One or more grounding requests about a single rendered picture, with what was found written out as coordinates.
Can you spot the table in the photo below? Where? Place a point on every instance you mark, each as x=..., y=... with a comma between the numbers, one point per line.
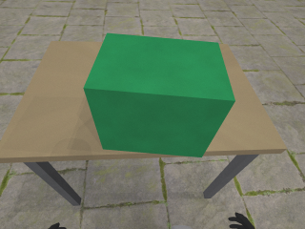
x=53, y=121

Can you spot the carton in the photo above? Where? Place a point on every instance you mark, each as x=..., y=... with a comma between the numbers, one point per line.
x=158, y=95

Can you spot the robot right hand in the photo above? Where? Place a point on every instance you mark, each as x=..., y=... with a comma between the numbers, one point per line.
x=242, y=220

